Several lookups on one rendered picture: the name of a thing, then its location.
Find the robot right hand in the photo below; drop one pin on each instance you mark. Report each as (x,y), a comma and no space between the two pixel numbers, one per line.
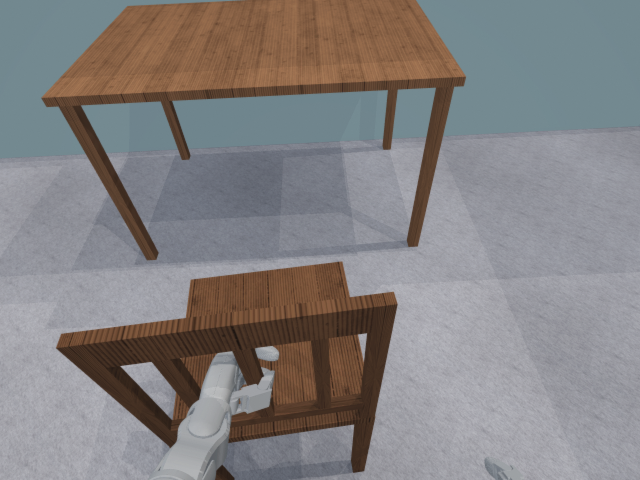
(501,471)

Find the chair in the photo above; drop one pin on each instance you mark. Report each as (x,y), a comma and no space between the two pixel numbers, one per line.
(321,380)

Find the table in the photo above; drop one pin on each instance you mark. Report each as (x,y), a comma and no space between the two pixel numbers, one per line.
(253,48)

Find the robot left forearm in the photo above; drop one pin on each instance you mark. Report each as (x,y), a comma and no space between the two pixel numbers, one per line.
(202,443)

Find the robot left hand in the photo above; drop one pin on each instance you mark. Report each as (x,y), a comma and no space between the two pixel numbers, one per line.
(224,377)

